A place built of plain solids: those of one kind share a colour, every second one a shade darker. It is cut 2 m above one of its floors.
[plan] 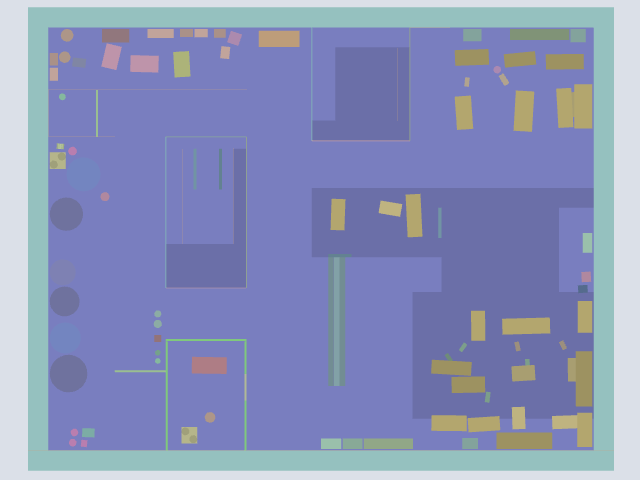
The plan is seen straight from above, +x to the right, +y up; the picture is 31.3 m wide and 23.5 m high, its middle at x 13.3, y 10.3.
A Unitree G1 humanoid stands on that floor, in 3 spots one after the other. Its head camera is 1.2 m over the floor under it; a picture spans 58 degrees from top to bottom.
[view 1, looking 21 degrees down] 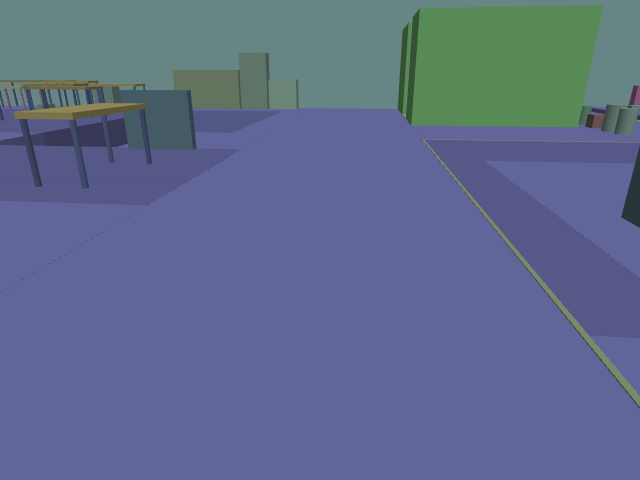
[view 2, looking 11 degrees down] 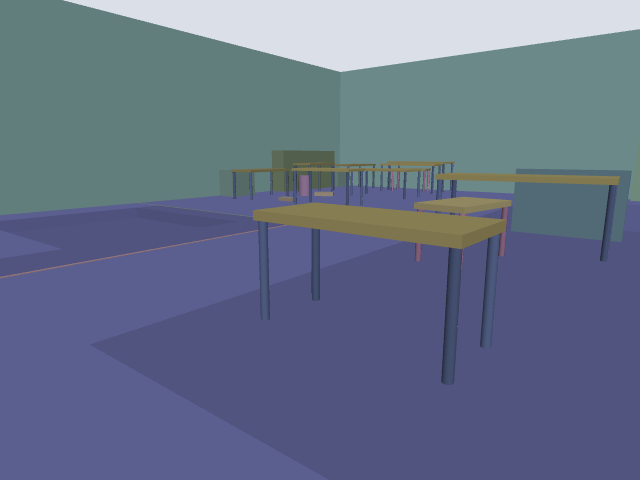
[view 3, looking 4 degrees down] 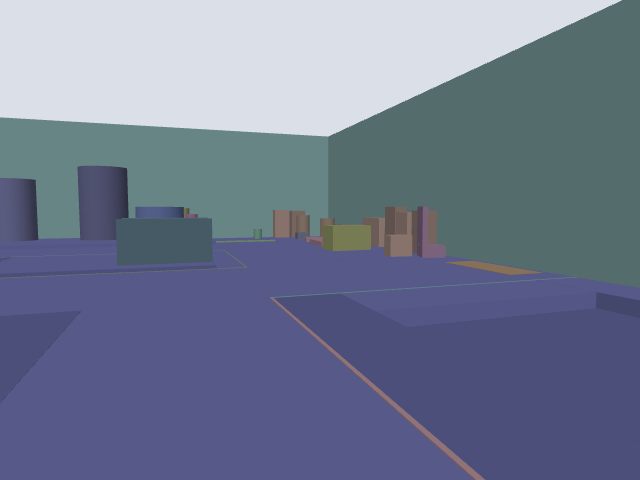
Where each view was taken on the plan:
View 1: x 10.80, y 16.72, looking -84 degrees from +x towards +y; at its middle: floor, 3.35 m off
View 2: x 11.75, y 10.06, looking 38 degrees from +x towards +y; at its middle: floor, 6.29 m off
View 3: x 18.65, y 13.88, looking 161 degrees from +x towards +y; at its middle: pallet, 14.92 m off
